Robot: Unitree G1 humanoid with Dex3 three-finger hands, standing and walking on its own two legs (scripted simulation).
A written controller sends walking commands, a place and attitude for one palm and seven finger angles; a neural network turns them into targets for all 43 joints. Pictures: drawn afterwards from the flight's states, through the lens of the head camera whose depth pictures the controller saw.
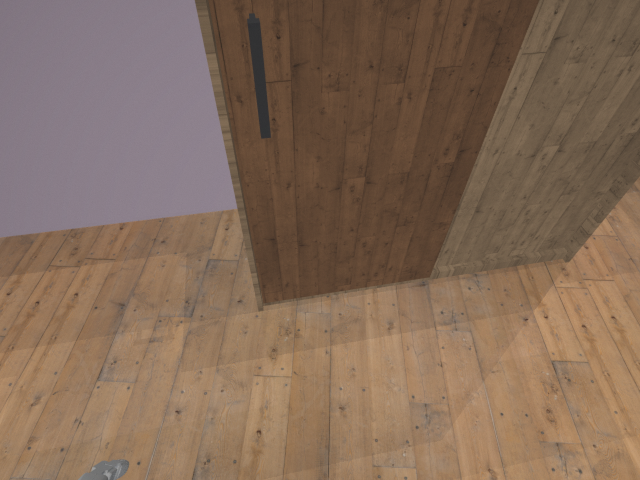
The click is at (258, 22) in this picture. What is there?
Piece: wardrobe's sliding door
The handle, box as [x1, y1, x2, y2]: [247, 13, 270, 138]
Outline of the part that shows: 249,14 247,22 260,132 262,138 270,137 259,20 254,16 254,13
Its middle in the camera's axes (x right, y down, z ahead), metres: -0.12 -0.30 +0.74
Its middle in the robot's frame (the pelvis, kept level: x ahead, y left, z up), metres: +0.77 +0.16 +0.11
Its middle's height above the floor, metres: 0.88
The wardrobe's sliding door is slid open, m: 0.00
